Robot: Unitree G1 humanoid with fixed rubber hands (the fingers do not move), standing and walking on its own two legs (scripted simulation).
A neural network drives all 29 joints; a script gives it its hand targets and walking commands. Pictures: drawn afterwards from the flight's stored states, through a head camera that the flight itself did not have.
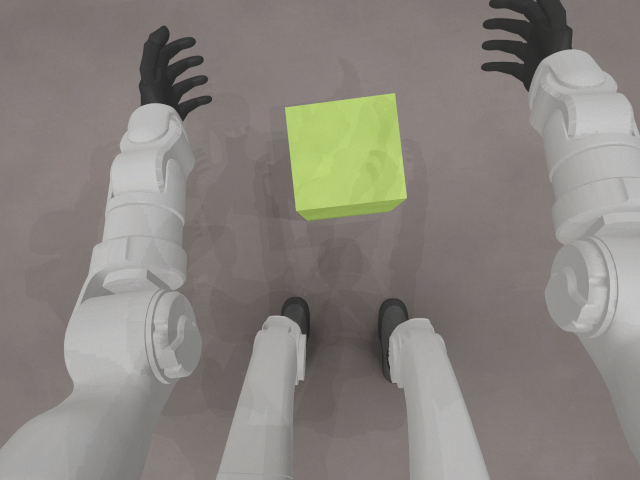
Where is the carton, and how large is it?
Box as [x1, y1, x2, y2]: [285, 93, 406, 220]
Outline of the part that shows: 394,93 285,107 296,210 307,220 389,211 406,198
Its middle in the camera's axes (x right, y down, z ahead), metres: +0.06 -0.17 +0.85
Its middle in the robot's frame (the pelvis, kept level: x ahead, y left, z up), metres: +0.54 +0.01 -0.53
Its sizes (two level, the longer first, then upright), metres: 0.210 0.200 0.250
